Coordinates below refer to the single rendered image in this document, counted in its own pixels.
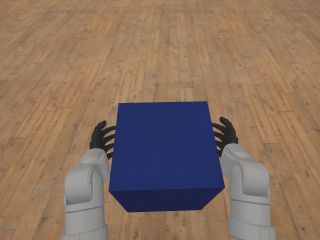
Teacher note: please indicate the carton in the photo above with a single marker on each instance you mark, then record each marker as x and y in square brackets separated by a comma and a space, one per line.
[165, 157]

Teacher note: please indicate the robot left hand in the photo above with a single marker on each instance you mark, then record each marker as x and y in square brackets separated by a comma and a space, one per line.
[97, 140]

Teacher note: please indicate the robot right hand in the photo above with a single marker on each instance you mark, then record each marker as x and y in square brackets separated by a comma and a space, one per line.
[228, 136]

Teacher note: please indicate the robot left forearm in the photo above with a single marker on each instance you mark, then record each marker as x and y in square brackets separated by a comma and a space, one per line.
[84, 217]

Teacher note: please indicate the robot right forearm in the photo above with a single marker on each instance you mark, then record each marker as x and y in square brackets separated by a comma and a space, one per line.
[249, 191]

